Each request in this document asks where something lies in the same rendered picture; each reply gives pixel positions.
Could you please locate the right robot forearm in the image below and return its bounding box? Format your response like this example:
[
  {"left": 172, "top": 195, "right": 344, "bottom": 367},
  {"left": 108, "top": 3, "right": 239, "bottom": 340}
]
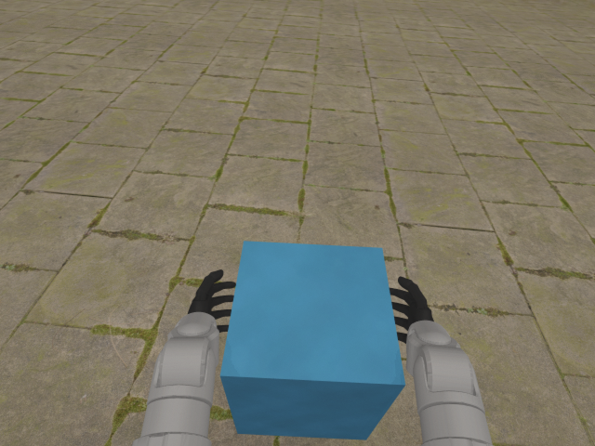
[{"left": 406, "top": 321, "right": 494, "bottom": 446}]

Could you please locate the left robot forearm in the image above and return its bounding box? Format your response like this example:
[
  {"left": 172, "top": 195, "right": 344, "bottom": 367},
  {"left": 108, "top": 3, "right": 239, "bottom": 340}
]
[{"left": 132, "top": 312, "right": 219, "bottom": 446}]

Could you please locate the robot left hand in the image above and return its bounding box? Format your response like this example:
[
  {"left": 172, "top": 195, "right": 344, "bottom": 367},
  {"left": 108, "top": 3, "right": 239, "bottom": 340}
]
[{"left": 188, "top": 269, "right": 236, "bottom": 333}]

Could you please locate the robot right hand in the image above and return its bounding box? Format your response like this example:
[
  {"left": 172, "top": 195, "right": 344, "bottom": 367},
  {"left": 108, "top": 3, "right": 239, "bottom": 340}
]
[{"left": 390, "top": 277, "right": 434, "bottom": 344}]

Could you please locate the carton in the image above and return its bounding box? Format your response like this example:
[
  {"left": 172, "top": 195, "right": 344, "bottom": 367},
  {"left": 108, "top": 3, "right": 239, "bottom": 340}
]
[{"left": 220, "top": 241, "right": 405, "bottom": 440}]

